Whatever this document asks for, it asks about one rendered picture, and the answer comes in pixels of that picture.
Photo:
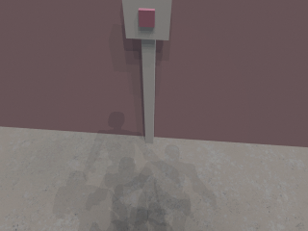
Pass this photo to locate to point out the button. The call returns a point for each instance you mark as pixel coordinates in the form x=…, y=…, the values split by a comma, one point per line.
x=146, y=17

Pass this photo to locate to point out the panel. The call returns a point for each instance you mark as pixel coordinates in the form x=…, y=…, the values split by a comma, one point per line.
x=148, y=36

